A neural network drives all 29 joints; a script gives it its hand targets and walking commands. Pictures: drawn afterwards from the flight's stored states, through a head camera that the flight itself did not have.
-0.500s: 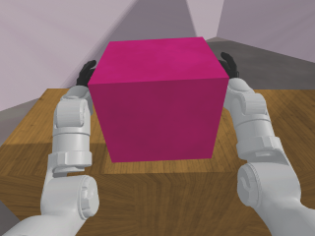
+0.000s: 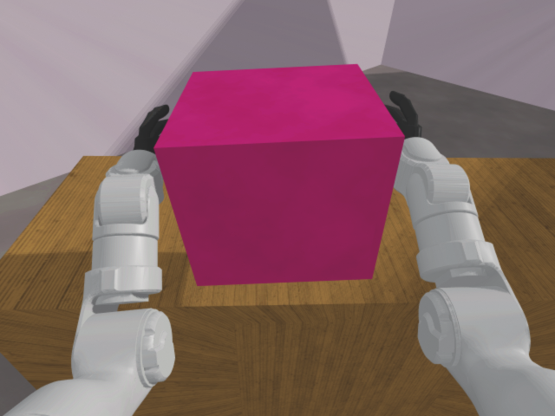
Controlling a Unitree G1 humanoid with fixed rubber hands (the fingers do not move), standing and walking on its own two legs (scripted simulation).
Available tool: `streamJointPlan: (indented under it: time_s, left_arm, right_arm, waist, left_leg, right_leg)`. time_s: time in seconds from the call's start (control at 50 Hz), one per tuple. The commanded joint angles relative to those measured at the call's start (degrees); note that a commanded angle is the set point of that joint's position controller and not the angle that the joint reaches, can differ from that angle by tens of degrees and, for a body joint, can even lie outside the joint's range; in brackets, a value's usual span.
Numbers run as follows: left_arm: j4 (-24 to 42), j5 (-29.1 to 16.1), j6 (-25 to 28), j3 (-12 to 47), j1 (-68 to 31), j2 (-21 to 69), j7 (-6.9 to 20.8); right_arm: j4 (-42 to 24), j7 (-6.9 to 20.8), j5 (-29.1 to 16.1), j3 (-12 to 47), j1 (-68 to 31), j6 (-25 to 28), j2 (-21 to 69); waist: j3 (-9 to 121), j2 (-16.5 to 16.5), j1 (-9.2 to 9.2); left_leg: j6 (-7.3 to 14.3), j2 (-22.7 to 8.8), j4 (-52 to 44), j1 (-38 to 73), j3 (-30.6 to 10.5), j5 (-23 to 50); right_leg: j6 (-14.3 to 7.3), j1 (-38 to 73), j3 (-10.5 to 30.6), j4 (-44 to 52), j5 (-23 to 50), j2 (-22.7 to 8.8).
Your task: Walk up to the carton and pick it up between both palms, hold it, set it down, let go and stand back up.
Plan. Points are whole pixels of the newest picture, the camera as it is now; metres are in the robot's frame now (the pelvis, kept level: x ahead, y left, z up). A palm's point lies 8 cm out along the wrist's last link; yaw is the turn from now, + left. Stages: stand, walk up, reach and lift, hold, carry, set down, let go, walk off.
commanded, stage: set down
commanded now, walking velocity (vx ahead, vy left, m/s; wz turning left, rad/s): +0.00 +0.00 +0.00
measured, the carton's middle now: (279, 171) +0.40 +0.02 +0.20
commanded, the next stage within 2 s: none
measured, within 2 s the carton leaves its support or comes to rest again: neither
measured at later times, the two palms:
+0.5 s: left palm (153, 152) +0.40 +0.21 +0.23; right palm (383, 158) +0.43 -0.14 +0.22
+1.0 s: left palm (163, 171) +0.41 +0.20 +0.19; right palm (381, 179) +0.43 -0.15 +0.18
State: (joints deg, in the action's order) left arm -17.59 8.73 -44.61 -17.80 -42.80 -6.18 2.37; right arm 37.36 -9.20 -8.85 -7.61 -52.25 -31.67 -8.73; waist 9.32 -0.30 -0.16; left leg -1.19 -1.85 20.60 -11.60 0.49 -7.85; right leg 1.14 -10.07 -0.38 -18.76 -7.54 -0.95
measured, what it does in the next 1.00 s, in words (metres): stands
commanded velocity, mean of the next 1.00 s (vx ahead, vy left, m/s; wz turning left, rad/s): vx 0.00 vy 0.00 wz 0.00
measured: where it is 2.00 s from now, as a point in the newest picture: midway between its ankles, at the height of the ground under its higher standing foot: outside the picture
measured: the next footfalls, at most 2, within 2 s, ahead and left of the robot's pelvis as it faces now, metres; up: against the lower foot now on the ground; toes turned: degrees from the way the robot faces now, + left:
none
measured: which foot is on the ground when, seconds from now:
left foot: down 0.00-1.00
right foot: down 0.00-1.00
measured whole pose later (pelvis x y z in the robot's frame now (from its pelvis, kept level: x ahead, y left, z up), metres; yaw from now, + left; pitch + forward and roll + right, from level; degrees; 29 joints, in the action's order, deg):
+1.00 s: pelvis +0.02 +0.00 +0.00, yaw +0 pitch -1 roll -1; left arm -24.8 14.8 -26.2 -20.4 -42.0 -4.9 5.9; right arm 44.1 -7.9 -3.5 -11.0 -45.1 -6.7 -4.0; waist 2.1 -1.6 -0.2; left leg -1.2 -1.9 18.3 -8.9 0.3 -8.6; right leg 1.1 -6.7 -0.8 -15.4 -7.8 -1.0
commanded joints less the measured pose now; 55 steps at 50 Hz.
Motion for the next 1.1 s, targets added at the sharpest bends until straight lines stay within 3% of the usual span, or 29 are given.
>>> streamJointPlan:
  time_s: [0.0,0.14,0.18,0.22,0.24,0.28,0.38,0.54,0.58,0.62,0.76,0.8,0.82,0.92,1.0,1.08]
  left_arm:
    - [10.72,-7.14,3.11,23.03,-46.91,33.84,8.64]
    - [3.28,-3.62,7.17,17.09,-48.77,30.91,10.33]
    - [2.48,-2.49,9.55,15.42,-48.55,29.77,10.80]
    - [-3.84,0.42,11.26,13.02,-43.70,28.05,12.06]
    - [-7.42,2.24,11.63,10.55,-40.45,26.46,12.79]
    - [-9.33,4.14,12.69,8.74,-38.45,25.55,13.67]
    - [-6.50,3.39,15.26,11.54,-38.43,26.48,13.31]
    - [3.60,-1.85,19.26,22.71,-30.86,32.26,9.09]
    - [4.67,-2.38,19.56,22.43,-30.23,31.65,8.66]
    - [5.20,-2.53,19.42,23.53,-29.01,32.29,8.52]
    - [2.89,-3.00,20.06,23.53,-29.75,33.07,8.13]
    - [-1.69,-1.08,19.84,20.59,-30.12,31.90,8.62]
    - [-3.08,-0.67,19.67,19.37,-28.74,31.56,8.98]
    - [-10.20,1.75,20.11,16.06,-32.12,30.52,10.04]
    - [-11.14,0.48,23.03,16.32,-36.97,31.02,9.38]
    - [-9.74,-2.53,27.16,20.29,-42.50,33.41,7.37]
  right_arm:
    - [-11.92,6.93,-12.55,17.17,-41.38,3.13,33.61]
    - [-7.28,8.09,-5.19,11.04,-46.23,9.76,33.71]
    - [-8.12,8.21,-2.13,8.99,-46.83,13.33,34.29]
    - [-3.93,8.42,2.41,4.52,-42.15,15.99,32.32]
    - [-2.73,8.63,4.13,3.45,-40.52,16.90,31.44]
    - [0.39,9.06,6.98,2.23,-37.39,17.99,30.48]
    - [-1.58,8.97,8.27,3.28,-37.49,23.08,29.34]
    - [-16.72,7.22,2.21,16.64,-36.72,30.59,30.46]
    - [-17.54,7.10,1.25,18.90,-35.45,30.67,30.45]
    - [-19.43,6.85,0.25,20.93,-36.07,31.09,30.34]
    - [-17.82,7.12,1.36,19.06,-36.37,31.28,29.61]
    - [-12.61,7.46,3.42,15.64,-34.42,30.34,28.73]
    - [-11.72,7.66,3.74,15.21,-33.87,30.15,28.87]
    - [-4.95,9.09,8.68,7.95,-33.15,30.10,28.47]
    - [-5.50,9.76,10.41,6.41,-36.37,31.65,30.73]
    - [-5.46,10.31,10.96,8.02,-38.39,33.69,33.27]
  waist:
    - [16.07,3.23,-5.66]
    - [12.51,0.62,-4.49]
    - [14.87,-0.69,-4.13]
    - [10.72,-0.91,-5.43]
    - [8.16,-2.77,-4.95]
    - [5.87,-3.40,-4.80]
    - [8.23,-2.90,-5.33]
    - [25.59,0.41,-3.49]
    - [25.48,-1.13,-3.06]
    - [23.07,-0.64,-2.93]
    - [21.19,-1.05,-2.58]
    - [15.88,-0.79,-3.05]
    - [13.91,-2.09,-2.34]
    - [7.99,-2.39,-3.38]
    - [11.35,-2.18,-2.85]
    - [20.30,-0.03,-2.51]
  left_leg:
    - [-1.66,5.02,-3.32,9.26,0.09,7.38]
    - [-0.10,4.65,-6.14,6.50,1.13,-2.22]
    - [0.38,4.66,-5.96,7.67,1.49,-1.15]
    - [0.94,4.73,-7.03,7.67,2.23,-5.09]
    - [1.46,4.62,-7.83,7.74,2.70,-6.67]
    - [2.11,4.48,-9.06,7.57,3.41,-8.70]
    - [0.72,4.56,-8.21,10.48,4.00,-1.70]
    - [-2.60,4.08,1.59,25.10,2.46,29.18]
    - [-2.14,4.19,1.90,24.25,2.46,30.74]
    - [-2.40,4.47,2.29,22.62,2.46,31.81]
    - [-2.08,3.97,1.22,23.04,1.91,26.07]
    - [-1.46,3.96,-0.53,20.62,2.29,20.15]
    - [-0.98,4.04,-1.52,18.99,2.57,17.95]
    - [0.01,3.91,-5.88,14.41,3.26,3.99]
    - [-0.20,4.06,-5.88,13.32,3.49,3.44]
    - [-1.64,3.68,-3.29,17.11,3.19,9.75]
  right_leg:
    - [-0.96,16.50,0.00,4.11,6.85,4.15]
    - [-0.56,15.73,-1.36,5.04,-0.29,3.02]
    - [-0.04,16.54,-2.04,5.00,-0.38,2.85]
    - [0.33,15.42,-2.24,6.05,-4.25,2.10]
    - [0.68,15.47,-2.80,6.61,-5.90,2.05]
    - [0.71,16.05,-3.31,6.60,-8.71,2.24]
    - [0.88,18.21,-5.17,6.30,-2.19,2.90]
    - [0.82,20.62,-6.43,3.43,20.76,4.71]
    - [0.97,21.34,-6.01,3.09,23.48,4.56]
    - [1.14,21.96,-5.73,2.49,25.92,4.19]
    - [0.89,17.83,-6.07,4.07,18.70,4.12]
    - [0.86,16.19,-5.72,4.89,13.64,3.79]
    - [0.89,16.62,-5.60,5.14,12.30,3.81]
    - [0.75,13.78,-5.81,6.34,1.50,2.94]
    - [1.12,13.34,-5.84,5.68,1.90,2.94]
    - [0.79,12.67,-5.93,4.36,6.97,3.35]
